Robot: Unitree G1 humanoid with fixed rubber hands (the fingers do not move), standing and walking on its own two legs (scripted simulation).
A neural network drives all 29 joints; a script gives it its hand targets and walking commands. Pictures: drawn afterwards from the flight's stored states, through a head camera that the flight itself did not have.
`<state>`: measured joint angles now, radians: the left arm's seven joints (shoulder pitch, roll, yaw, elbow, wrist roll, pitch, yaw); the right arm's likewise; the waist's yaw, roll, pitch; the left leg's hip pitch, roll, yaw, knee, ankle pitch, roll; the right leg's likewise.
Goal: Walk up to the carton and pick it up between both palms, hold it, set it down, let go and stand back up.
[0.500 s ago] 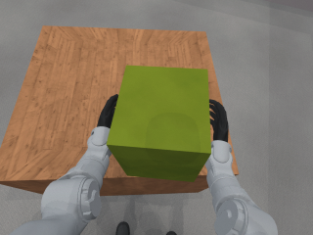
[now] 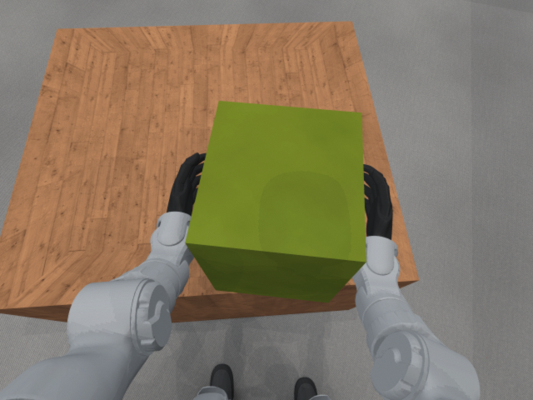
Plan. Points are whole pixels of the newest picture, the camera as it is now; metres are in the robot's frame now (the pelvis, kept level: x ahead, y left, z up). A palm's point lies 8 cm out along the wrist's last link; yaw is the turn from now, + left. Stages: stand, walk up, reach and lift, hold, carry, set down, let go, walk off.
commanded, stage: set down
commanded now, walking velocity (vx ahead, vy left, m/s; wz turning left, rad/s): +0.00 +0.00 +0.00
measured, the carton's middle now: (279, 212) +0.41 -0.02 -0.07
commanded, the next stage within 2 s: none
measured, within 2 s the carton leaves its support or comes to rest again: rests again in 1.84 s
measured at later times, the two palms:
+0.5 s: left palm (183, 206) +0.41 +0.13 -0.04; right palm (375, 231) +0.36 -0.17 -0.04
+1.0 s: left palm (182, 199) +0.42 +0.13 -0.04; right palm (373, 229) +0.37 -0.17 -0.04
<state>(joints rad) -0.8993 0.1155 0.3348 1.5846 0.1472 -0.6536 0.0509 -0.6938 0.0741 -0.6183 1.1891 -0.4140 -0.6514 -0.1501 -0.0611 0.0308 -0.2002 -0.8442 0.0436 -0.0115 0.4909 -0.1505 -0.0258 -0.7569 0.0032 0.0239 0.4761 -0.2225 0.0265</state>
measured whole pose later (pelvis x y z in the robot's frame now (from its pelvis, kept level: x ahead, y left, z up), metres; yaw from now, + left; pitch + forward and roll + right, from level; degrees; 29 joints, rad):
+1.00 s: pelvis -0.03 +0.02 -0.02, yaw -1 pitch +30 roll -2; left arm -1.06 0.17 0.36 1.66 0.17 -0.64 0.05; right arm -0.84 0.07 -0.78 1.23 -0.47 -0.58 -0.10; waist -0.10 0.02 -0.19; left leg -1.02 0.04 0.00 0.71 -0.21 0.00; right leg -0.93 0.00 0.04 0.68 -0.27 0.05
